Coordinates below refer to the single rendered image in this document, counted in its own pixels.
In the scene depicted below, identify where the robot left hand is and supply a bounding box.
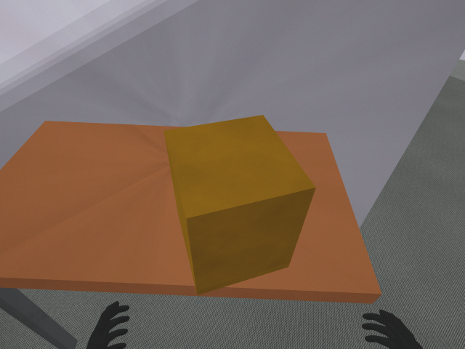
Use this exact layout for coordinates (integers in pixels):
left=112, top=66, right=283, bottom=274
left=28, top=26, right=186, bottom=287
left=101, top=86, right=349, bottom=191
left=86, top=301, right=129, bottom=349

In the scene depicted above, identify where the table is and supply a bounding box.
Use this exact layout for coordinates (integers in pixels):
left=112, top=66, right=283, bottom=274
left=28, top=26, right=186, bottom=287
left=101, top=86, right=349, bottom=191
left=0, top=121, right=382, bottom=349

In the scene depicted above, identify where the robot right hand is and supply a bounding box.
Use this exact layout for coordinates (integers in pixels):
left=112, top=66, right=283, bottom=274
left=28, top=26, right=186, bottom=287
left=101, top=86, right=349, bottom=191
left=362, top=310, right=423, bottom=349

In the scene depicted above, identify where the carton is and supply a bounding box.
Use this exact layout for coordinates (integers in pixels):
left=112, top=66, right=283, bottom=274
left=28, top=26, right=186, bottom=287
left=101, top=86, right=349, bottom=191
left=164, top=115, right=316, bottom=295

